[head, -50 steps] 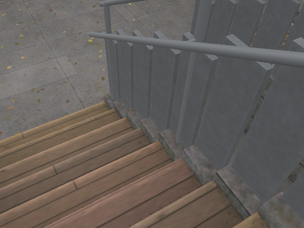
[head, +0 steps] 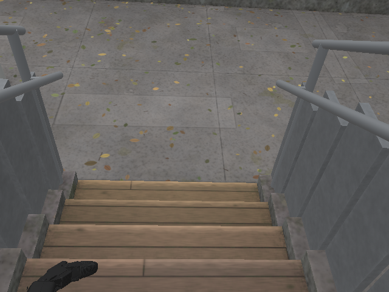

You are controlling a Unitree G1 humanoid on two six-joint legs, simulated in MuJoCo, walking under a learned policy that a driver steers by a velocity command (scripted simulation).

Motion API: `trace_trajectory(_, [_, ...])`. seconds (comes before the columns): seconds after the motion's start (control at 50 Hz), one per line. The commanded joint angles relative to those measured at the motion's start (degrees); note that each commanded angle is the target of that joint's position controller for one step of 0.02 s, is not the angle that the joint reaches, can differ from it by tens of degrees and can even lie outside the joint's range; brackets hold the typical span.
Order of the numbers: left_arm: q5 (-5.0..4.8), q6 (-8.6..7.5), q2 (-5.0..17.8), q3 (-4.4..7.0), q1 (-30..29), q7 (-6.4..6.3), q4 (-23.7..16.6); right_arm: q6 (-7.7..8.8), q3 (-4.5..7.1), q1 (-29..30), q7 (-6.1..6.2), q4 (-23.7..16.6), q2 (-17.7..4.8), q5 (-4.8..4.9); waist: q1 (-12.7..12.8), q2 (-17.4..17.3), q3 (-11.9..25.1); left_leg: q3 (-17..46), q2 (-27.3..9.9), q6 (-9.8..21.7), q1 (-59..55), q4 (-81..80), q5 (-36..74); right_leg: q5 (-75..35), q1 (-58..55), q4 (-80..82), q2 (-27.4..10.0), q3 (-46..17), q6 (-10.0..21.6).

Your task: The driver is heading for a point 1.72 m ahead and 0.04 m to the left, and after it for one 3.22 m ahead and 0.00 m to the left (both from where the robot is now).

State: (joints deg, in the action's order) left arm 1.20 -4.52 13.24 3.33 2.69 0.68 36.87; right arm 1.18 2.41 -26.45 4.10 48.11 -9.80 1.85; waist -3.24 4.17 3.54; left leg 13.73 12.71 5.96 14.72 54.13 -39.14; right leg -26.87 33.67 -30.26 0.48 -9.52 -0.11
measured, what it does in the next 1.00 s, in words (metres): goes down, turning left: right foot 0.16 m lower, then left foot 0.16 m lower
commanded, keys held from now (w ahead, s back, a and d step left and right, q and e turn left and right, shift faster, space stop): w+q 0.38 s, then w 0.62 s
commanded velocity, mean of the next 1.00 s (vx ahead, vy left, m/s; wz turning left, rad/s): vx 0.50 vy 0.00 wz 0.36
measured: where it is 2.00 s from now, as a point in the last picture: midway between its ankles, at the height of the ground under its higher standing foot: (119, 246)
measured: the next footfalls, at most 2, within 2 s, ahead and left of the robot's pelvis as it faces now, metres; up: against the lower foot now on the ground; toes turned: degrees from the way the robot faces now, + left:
right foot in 0.08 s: +0.19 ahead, -0.13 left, -0.16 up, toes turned +9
left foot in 0.68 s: +0.47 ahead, +0.20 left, -0.32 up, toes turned +16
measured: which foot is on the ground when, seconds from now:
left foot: down 0.00-0.10, up 0.12-0.66, down 0.68-1.00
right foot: up 0.00-0.06, down 0.08-0.68, up 0.70-1.00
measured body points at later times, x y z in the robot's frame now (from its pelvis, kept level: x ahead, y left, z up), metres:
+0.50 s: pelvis +0.24 -0.01 -0.14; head +0.25 +0.00 +0.31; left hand +0.11 +0.19 -0.29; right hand +0.47 -0.20 -0.24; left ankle +0.40 +0.23 -0.80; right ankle +0.15 -0.14 -0.84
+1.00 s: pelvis +0.50 +0.13 -0.29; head +0.51 +0.15 +0.16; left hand +0.55 +0.41 -0.41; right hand +0.54 -0.12 -0.42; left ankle +0.43 +0.19 -1.00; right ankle +0.72 -0.01 -0.95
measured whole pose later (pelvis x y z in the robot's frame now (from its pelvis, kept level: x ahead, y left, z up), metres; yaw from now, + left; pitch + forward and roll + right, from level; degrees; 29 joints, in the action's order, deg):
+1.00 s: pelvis +0.50 +0.13 -0.29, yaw +18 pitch +3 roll +0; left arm 0.1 -2.9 14.3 3.9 12.0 -0.7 45.3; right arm 4.2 2.2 -27.5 1.1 56.2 -10.1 1.0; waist -1.0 3.3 2.5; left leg -0.4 4.5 4.2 17.1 39.8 -25.7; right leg -16.9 44.1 -50.4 -4.5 -8.5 1.7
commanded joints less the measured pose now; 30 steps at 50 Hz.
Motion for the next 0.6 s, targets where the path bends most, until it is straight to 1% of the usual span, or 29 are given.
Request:
trace_trajectory(0.02, [-1.54,-0.73,1.9,0.38,-2.3,0.15,-5.7,-1.12,1.32,-2.4,0.45,-2.4,-5.0,0.56,-0.7,-9.8,-6.3,15.0,-8.3,6.6,2.0,-2.8,25.0,4.2,-5.4,9.6,-1.9,-2.0,0.6])
trace_trajectory(0.04, [-1.34,-0.86,3.0,0.91,0.8,0.17,-4.5,-1.46,1.35,-1.8,0.91,-3.0,-5.7,0.49,-0.3,-10.4,-6.3,15.5,-8.0,6.3,-0.6,1.5,27.1,4.7,-7.6,14.0,-3.4,-2.1,1.1])
trace_trajectory(0.06, [-1.81,-1.02,4.4,2.13,8.3,0.22,-2.0,-1.99,0.88,-0.5,1.52,-2.2,-4.8,-0.12,2.4,-9.4,-5.4,15.3,-6.9,5.6,2.2,9.2,26.7,0.8,-16.0,16.0,-5.0,-1.2,0.8])
trace_trajectory(0.08, [-0.63,-1.56,3.7,2.44,18.8,0.63,2.1,-2.23,0.22,1.3,0.42,-1.3,-4.1,-0.23,7.3,-7.6,-2.6,10.3,-4.6,4.1,7.6,21.2,24.8,0.6,-28.7,16.0,-5.4,1.5,1.8])
trace_trajectory(0.1, [0.08,-1.15,4.8,2.90,31.7,1.14,6.6,-1.55,-0.08,0.1,-1.55,-0.6,-2.0,-0.47,11.4,0.4,2.6,4.9,-0.6,1.8,24.5,40.3,5.4,-7.0,-49.9,2.8,-9.6,-0.1,4.4])
trace_trajectory(0.12, [-0.83,-0.76,5.6,1.99,34.6,1.82,7.8,-0.44,-0.02,-10.5,-3.37,-0.1,-1.0,1.39,7.8,13.2,9.3,4.9,2.9,-1.1,42.3,62.5,-15.8,-13.3,-65.5,-12.5,-18.3,-8.3,11.3])
trace_trajectory(0.14, [-2.57,0.28,7.1,2.13,35.1,2.12,7.9,0.82,-0.09,-12.9,-3.98,-0.9,-3.8,2.56,7.6,17.2,11.2,5.3,-1.3,-2.8,48.9,68.3,-12.3,-8.3,-65.4,-10.5,-22.0,-14.0,13.7])
trace_trajectory(0.16, [-3.05,0.87,10.5,3.16,34.4,2.19,8.2,0.85,0.41,-7.7,-3.46,-4.0,-7.6,3.39,7.7,14.0,9.9,0.6,-5.3,-4.8,53.2,67.2,-6.3,20.5,-60.9,-2.2,-26.2,-21.4,19.5])
trace_trajectory(0.18, [-2.22,2.09,7.5,2.31,27.9,1.37,9.2,-0.43,0.92,3.8,-1.94,-7.0,-8.8,2.94,6.7,-0.9,0.6,-6.5,-9.0,-3.9,54.5,64.8,5.3,55.2,-44.8,10.9,-23.6,-23.8,17.6])
trace_trajectory(0.2, [-1.31,2.27,7.6,1.97,22.4,0.80,9.3,-1.51,0.98,7.6,-0.68,-9.4,-8.5,3.99,4.3,3.7,-6.5,-5.4,-11.7,-3.8,52.0,63.3,11.4,62.3,-30.9,15.2,-26.0,-30.1,19.6])
trace_trajectory(0.22, [-1.18,1.34,3.1,-0.03,16.3,0.45,8.9,-2.39,0.79,9.4,-0.14,-9.9,-8.6,2.61,1.8,-1.8,-12.3,-3.2,-13.4,-3.7,47.6,60.9,13.2,60.0,-17.7,15.8,-23.9,-26.6,17.8])
trace_trajectory(0.24, [-1.46,0.51,-0.5,-1.31,13.9,0.01,8.8,-2.50,1.90,8.0,-0.03,-9.1,-9.5,1.55,-0.8,-2.1,-14.1,1.0,-14.4,-3.1,45.6,49.8,22.6,57.2,-11.8,12.5,-17.8,-17.9,12.7])
trace_trajectory(0.26, [-0.92,0.16,-0.5,-1.39,12.3,-0.35,9.4,-2.06,1.95,5.3,-0.22,-7.9,-8.3,0.92,-2.7,-1.6,-12.8,0.2,-14.9,-2.9,40.4,44.3,27.6,50.7,-6.3,11.5,-14.2,-11.6,9.8])
trace_trajectory(0.28, [-0.54,-0.57,0.5,-1.43,13.3,-1.19,9.7,-1.39,1.89,8.4,-1.15,-10.0,-7.3,-0.58,-2.4,-3.4,-13.2,0.0,-14.7,-4.0,37.0,28.8,37.8,39.6,-2.3,10.8,-11.2,-3.6,8.9])
trace_trajectory(0.3, [-0.18,-0.90,0.8,-1.16,15.8,-1.80,11.1,-0.42,1.90,10.9,-2.19,-10.8,-6.2,-1.15,-0.5,-2.7,-10.6,-1.6,-14.7,-4.5,31.8,17.3,44.7,31.5,-3.3,11.0,-10.0,0.1,8.5])
trace_trajectory(0.32, [0.58,-0.50,2.8,-0.69,19.5,-2.34,13.4,-0.15,1.06,10.1,-3.38,-10.1,-2.4,-1.06,0.2,0.6,-6.3,-3.5,-14.9,-4.9,29.2,15.1,47.7,23.7,-7.2,9.7,-10.8,0.4,9.6])
trace_trajectory(0.34, [1.61,-0.42,5.5,-0.37,20.9,-2.25,14.4,-0.13,1.30,5.4,-4.13,-7.6,-2.2,-0.43,-0.9,1.0,-2.5,-3.1,-14.9,-4.8,29.0,19.8,51.5,19.9,-12.1,6.2,-12.6,-1.0,10.9])
trace_trajectory(0.36, [0.34,-0.64,5.5,-0.24,21.5,-2.16,14.5,-0.26,1.26,5.4,-4.39,-8.0,-3.3,0.10,-0.7,0.3,-2.4,-1.9,-15.0,-4.3,32.2,18.4,50.3,17.1,-16.3,4.8,-13.1,-0.3,10.9])
trace_trajectory(0.38, [-1.48,-0.76,3.5,-0.11,24.8,-2.72,16.3,-0.33,1.76,9.1,-4.54,-9.2,-4.8,0.37,1.5,-0.2,-3.9,2.8,-15.5,-3.1,40.5,13.9,52.2,20.8,-24.7,2.2,-13.6,-1.2,10.0])
trace_trajectory(0.4, [-2.31,-0.92,3.3,-0.23,27.4,-2.54,15.9,-0.12,2.30,13.1,-4.68,-10.6,-7.1,0.10,4.1,-1.8,-5.9,3.2,-14.8,-2.8,45.5,5.1,55.4,27.9,-30.5,1.3,-12.5,0.3,8.8])
trace_trajectory(0.42, [-2.30,-1.08,2.6,-0.44,29.6,-2.56,17.0,0.42,2.22,18.0,-4.73,-11.8,-7.1,-0.35,6.3,-0.5,-7.8,3.0,-14.1,-2.0,46.6,0.0,58.3,29.8,-31.5,0.2,-13.1,-0.8,8.2])
trace_trajectory(0.44, [-1.93,-1.03,2.3,-0.51,32.8,-2.77,17.9,0.73,1.81,20.8,-5.06,-12.8,-5.9,-0.66,7.7,0.5,-8.8,3.1,-13.9,-1.7,48.0,-1.8,58.6,30.5,-33.3,-1.1,-14.1,-2.1,8.4])
trace_trajectory(0.46, [-1.20,-0.53,1.8,-0.65,30.4,-3.75,16.6,1.19,1.63,22.5,-5.76,-13.4,-6.5,-0.84,7.3,0.0,-9.5,3.0,-13.7,-2.4,44.1,-10.8,65.6,34.4,-30.8,-4.2,-12.2,1.1,7.6])
trace_trajectory(0.48, [-0.54,-0.06,2.3,-0.77,29.9,-3.91,15.9,1.34,1.17,23.7,-7.04,-13.8,-5.2,-1.64,7.9,-3.0,-9.8,-3.0,-12.6,-2.8,32.3,-17.2,73.9,39.3,-21.7,-4.8,-10.2,5.8,6.7])
trace_trajectory(0.5, [-1.09,0.60,3.0,-0.79,29.9,-3.79,16.1,1.25,0.71,25.4,-7.79,-14.1,-3.1,-1.90,8.9,-2.8,-9.4,-7.7,-12.0,-3.7,22.4,-18.2,75.7,43.5,-14.7,-3.6,-9.8,7.1,7.2])
trace_trajectory(0.54, [-1.39,2.19,3.7,-0.78,29.7,-2.49,16.0,0.32,0.24,26.0,-9.08,-14.3,-2.1,-0.11,10.9,-2.3,-12.2,-10.7,-12.4,-4.1,17.9,-21.3,68.5,44.8,-12.9,-6.8,-10.0,6.8,8.6])
trace_trajectory(0.56, [-2.40,2.85,3.3,-0.90,30.3,-2.05,16.2,0.39,-0.03,27.7,-9.51,-15.1,-1.6,0.23,11.6,-2.3,-12.6,-10.9,-13.3,-3.5,18.2,-23.9,64.3,42.4,-16.0,-8.3,-10.4,4.7,9.4])
trace_trajectory(0.58, [-2.80,3.18,4.6,-0.74,29.3,-1.97,15.8,0.79,0.21,28.2,-9.12,-15.5,-3.1,0.78,11.9,-1.3,-14.0,-10.8,-14.5,-3.1,20.8,-27.5,62.1,40.8,-20.1,-11.9,-11.0,4.1,9.1])
trace_trajectory(0.6, [-2.30,2.99,5.6,-0.44,28.6,-2.16,16.3,1.24,0.43,28.1,-8.56,-15.2,-4.5,0.37,11.7,0.2,-14.2,-11.1,-15.7,-2.5,20.0,-30.1,58.6,37.4,-22.5,-15.3,-11.4,3.2,8.9])
Keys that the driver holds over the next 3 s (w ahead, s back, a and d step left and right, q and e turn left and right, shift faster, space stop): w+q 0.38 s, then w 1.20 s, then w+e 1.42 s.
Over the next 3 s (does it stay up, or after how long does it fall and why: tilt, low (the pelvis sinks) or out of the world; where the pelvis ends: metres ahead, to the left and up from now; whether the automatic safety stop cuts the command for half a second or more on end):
stays up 1.48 0.21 -0.86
